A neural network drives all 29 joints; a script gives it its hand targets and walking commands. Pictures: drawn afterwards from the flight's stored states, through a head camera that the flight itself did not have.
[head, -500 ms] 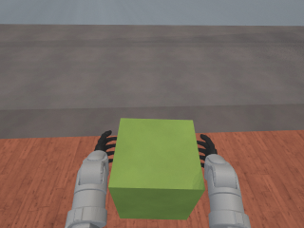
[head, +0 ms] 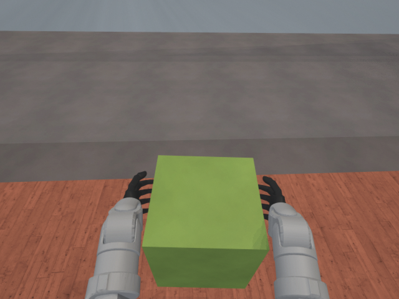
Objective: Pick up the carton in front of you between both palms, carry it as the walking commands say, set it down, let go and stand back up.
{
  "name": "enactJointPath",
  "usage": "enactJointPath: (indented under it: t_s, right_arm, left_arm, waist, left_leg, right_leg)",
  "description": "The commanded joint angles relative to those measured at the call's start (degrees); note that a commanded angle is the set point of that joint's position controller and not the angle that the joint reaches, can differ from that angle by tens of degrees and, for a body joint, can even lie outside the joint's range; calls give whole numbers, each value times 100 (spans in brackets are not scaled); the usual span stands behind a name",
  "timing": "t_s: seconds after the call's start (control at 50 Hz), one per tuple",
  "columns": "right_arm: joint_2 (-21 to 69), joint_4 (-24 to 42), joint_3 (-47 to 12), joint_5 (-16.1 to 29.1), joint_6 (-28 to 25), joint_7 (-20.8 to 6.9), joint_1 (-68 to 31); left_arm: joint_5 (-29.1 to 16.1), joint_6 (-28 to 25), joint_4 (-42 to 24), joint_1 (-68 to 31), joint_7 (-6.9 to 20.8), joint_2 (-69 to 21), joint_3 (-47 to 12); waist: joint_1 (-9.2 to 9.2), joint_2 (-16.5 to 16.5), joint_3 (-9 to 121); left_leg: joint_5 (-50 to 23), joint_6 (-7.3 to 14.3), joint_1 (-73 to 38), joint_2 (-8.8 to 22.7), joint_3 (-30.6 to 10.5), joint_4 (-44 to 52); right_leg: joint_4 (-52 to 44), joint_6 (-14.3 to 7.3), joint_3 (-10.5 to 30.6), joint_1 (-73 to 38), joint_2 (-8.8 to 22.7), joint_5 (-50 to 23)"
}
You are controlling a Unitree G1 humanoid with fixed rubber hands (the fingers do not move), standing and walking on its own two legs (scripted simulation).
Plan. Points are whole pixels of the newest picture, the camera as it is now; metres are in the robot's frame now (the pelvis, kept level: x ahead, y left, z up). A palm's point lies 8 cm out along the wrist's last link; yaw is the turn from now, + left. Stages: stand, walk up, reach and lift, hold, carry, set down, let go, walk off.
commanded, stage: hold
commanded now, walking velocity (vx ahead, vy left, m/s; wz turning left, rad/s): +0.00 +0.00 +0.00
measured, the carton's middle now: (203, 224) +0.29 +0.00 -0.02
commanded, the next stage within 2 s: carry in 0.06 s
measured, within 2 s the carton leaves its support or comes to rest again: neither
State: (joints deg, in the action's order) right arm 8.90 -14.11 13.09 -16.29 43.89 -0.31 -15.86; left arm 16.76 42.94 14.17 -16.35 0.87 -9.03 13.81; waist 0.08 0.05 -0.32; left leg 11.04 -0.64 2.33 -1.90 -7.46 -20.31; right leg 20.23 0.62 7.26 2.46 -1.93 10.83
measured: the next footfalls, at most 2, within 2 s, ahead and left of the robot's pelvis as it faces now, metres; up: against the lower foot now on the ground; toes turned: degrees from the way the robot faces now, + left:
left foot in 0.62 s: +0.24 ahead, +0.10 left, +0.00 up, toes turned +10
right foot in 1.00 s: +0.61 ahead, -0.09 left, +0.00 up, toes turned -10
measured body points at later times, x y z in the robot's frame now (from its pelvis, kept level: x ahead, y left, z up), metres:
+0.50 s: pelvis +0.12 +0.00 -0.02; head +0.10 +0.01 +0.43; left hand +0.40 +0.16 +0.06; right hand +0.40 -0.15 +0.06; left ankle +0.04 +0.11 -0.72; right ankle +0.04 -0.11 -0.75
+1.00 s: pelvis +0.42 -0.01 -0.03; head +0.41 +0.00 +0.42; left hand +0.70 +0.14 +0.05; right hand +0.69 -0.16 +0.05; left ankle +0.21 +0.09 -0.74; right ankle +0.56 -0.09 -0.74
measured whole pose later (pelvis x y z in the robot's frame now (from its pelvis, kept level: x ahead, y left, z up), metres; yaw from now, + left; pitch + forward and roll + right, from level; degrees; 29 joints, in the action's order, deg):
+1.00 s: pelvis +0.42 -0.01 -0.03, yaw +1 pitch +4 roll -2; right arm 7.6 20.0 6.2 -5.9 69.3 5.2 -8.5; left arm 7.0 68.6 -20.2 -8.7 -4.9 -7.6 5.5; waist -1.7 -1.0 5.3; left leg 28.0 -1.7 -5.8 4.2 9.5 -20.4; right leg 28.1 -1.8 -14.3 29.7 1.5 5.4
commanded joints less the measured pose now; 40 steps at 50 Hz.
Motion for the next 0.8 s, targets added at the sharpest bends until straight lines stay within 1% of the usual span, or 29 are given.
enactJointPath:
  t_s: [0.0,0.02,0.04,0.08,0.1,0.18,0.22,0.26,0.28,0.3,0.32,0.34,0.38,0.4,0.42,0.44,0.46,0.48,0.5,0.54,0.58,0.6,0.62,0.64,0.66,0.68,0.7,0.74,0.78]
  right_arm:
    - [5206,272,-3078,1554,-209,-1346,-2812]
    - [5200,288,-3084,1557,-208,-1345,-2796]
    - [5228,307,-3121,1578,-198,-1338,-2945]
    - [5236,529,-3313,1721,-178,-1317,-2909]
    - [5250,674,-3434,1793,-150,-1299,-2994]
    - [5136,1378,-4023,2214,175,-1176,-2969]
    - [4986,1714,-4269,2424,482,-1111,-2947]
    - [4813,1951,-4398,2603,842,-1048,-2942]
    - [4693,2000,-4414,2666,1028,-1010,-2814]
    - [4569,2066,-4420,2709,1192,-959,-2647]
    - [4524,2199,-4453,2738,1345,-900,-2545]
    - [4573,2416,-4507,2796,1490,-846,-2468]
    - [4655,2912,-4622,2966,1744,-777,-2448]
    - [4691,3139,-4743,3086,1876,-788,-2403]
    - [4793,3361,-4869,3236,2012,-823,-2459]
    - [4790,3449,-4897,3320,2112,-872,-2410]
    - [4853,3468,-4935,3420,2168,-918,-2372]
    - [4888,3537,-4889,3473,2211,-945,-2341]
    - [4896,3626,-4846,3501,2258,-954,-2207]
    - [4861,3795,-4799,3396,2311,-916,-1869]
    - [4873,3853,-4727,3336,2372,-839,-1797]
    - [4744,3815,-4640,3271,2413,-799,-1648]
    - [4639,3741,-4556,3140,2448,-754,-1498]
    - [4580,3726,-4492,3078,2486,-714,-1752]
    - [4608,3834,-4507,3115,2550,-698,-1906]
    - [4679,3860,-4552,3159,2596,-691,-2024]
    - [4729,3881,-4590,3200,2627,-699,-2108]
    - [4835,3863,-4714,3348,2673,-763,-2195]
    - [4877,3776,-4776,3459,2681,-869,-2113]
  left_arm:
    - [-1512,-105,-65,-2564,1337,-5241,-3081]
    - [-1516,-103,-79,-2546,1333,-5239,-3088]
    - [-1580,-88,-101,-2622,1325,-5257,-3153]
    - [-1670,-66,-314,-2558,1294,-5305,-3303]
    - [-1737,-33,-483,-2651,1262,-5317,-3436]
    - [-2141,286,-1186,-2577,1081,-5198,-4043]
    - [-2300,593,-1580,-2526,990,-5001,-4290]
    - [-2495,964,-1881,-2594,924,-4840,-4480]
    - [-2597,1160,-1997,-2622,896,-4759,-4555]
    - [-2740,1358,-2143,-2665,888,-4744,-4644]
    - [-2918,1528,-2274,-2704,901,-4762,-4748]
    - [-3106,1663,-2407,-2652,909,-4815,-4859]
    - [-3350,1864,-2601,-2340,898,-4949,-4962]
    - [-3331,1944,-2697,-2161,866,-4995,-4925]
    - [-3238,2026,-2719,-1862,828,-4871,-4825]
    - [-3142,2107,-2781,-1609,776,-4825,-4759]
    - [-3092,2185,-3075,-1588,727,-4831,-4766]
    - [-3115,2266,-3306,-1703,695,-4973,-4839]
    - [-3171,2326,-3532,-1723,687,-5079,-4871]
    - [-3284,2413,-3872,-1743,728,-5054,-4928]
    - [-3436,2520,-3995,-1771,765,-4840,-4978]
    - [-3479,2579,-4072,-1802,793,-4703,-4977]
    - [-3568,2676,-4224,-2052,837,-4480,-4973]
    - [-3669,2763,-4216,-2333,877,-4445,-5022]
    - [-3707,2797,-4044,-2295,900,-4503,-4989]
    - [-3669,2811,-3893,-2218,913,-4530,-4922]
    - [-3628,2817,-3726,-2092,908,-4621,-4879]
    - [-3459,2797,-3489,-1834,865,-4789,-4787]
    - [-3246,2743,-3312,-1593,792,-4902,-4708]
  waist:
    - [-2,-24,1230]
    - [-2,-25,1229]
    - [-3,84,1230]
    - [-11,88,1225]
    - [4,112,1092]
    - [15,366,1576]
    - [11,399,1643]
    - [-39,-138,1362]
    - [-102,-778,1295]
    - [-154,-1369,1209]
    - [-144,-1422,1003]
    - [-131,-1178,1066]
    - [-35,-674,1686]
    - [41,-98,1891]
    - [136,1189,2067]
    - [174,1871,1913]
    - [220,1406,1628]
    - [250,890,1569]
    - [247,668,1616]
    - [166,847,1768]
    - [-53,634,2175]
    - [-149,126,2454]
    - [-286,-1396,2404]
    - [-221,-1697,2053]
    - [-193,-974,1914]
    - [-188,-497,1826]
    - [-163,-161,1880]
    - [-135,-292,1750]
    - [-139,-522,1665]
  left_leg:
    - [-1027,-42,-179,-356,357,284]
    - [-1043,-44,-185,-356,354,285]
    - [-197,55,552,600,186,-242]
    - [2229,109,1090,534,-1,-69]
    - [2853,128,1365,465,35,-85]
    - [1555,88,1396,410,598,-883]
    - [1779,111,1441,447,653,-785]
    - [2189,272,1149,862,128,-230]
    - [2322,462,717,1243,-491,213]
    - [1877,766,266,1657,-1198,484]
    - [1018,1014,43,1870,-1476,441]
    - [304,1050,49,1850,-1253,244]
    - [-63,679,708,1389,-19,-531]
    - [-397,378,1276,914,885,-1465]
    - [-414,18,2743,579,1458,-2836]
    - [1389,-144,4100,260,1726,-3215]
    - [2347,-67,4800,344,1460,-3113]
    - [2601,-14,4895,444,1386,-2806]
    - [2362,31,4678,469,1414,-2294]
    - [1191,81,3424,285,1680,-1337]
    - [-60,152,453,-28,2127,-297]
    - [225,295,-1084,395,1567,-314]
    - [880,700,-1562,2013,-1211,668]
    - [-174,1407,-1836,2566,-2429,835]
    - [-691,1588,-1739,2723,-2105,592]
    - [-1299,1480,-1560,2577,-1608,497]
    - [-1345,1267,-1499,2436,-1140,555]
    - [-1722,847,-1281,2063,-232,714]
    - [-2180,743,-1296,1835,278,752]
  right_leg:
    - [-264,50,-349,-268,-363,-985]
    - [-265,49,-347,-270,-364,-999]
    - [255,-51,-262,373,621,-195]
    - [-41,-145,50,929,617,2300]
    - [-111,-182,105,1134,599,3000]
    - [-69,-356,210,1003,942,2231]
    - [2,-428,213,1141,1016,2512]
    - [661,-288,-268,1835,795,2309]
    - [1457,-138,-780,2391,549,1832]
    - [2038,21,-1245,3001,321,1566]
    - [1732,48,-1385,3390,299,1751]
    - [1294,33,-1442,3145,291,1612]
    - [408,-22,-1517,1367,299,879]
    - [26,-181,-978,398,569,655]
    - [197,-652,278,-1001,1449,-550]
    - [112,-1086,1150,-1800,2094,-2382]
    - [96,-1370,1371,-2108,2290,-3012]
    - [104,-1385,1258,-2173,2337,-2905]
    - [82,-1228,983,-2100,2283,-2553]
    - [61,-806,113,-1368,1945,-2019]
    - [817,-324,-1206,447,1385,-1581]
    - [1723,-115,-1655,1575,1114,-1054]
    - [3384,183,-1962,2829,503,396]
    - [4131,100,-1378,3972,192,1840]
    - [4694,-96,-950,4335,614,1945]
    - [4833,-164,-889,4404,785,1726]
    - [4583,-181,-868,4387,899,1343]
    - [3704,-114,-1092,4111,852,823]
    - [3118,-62,-1392,4003,647,485]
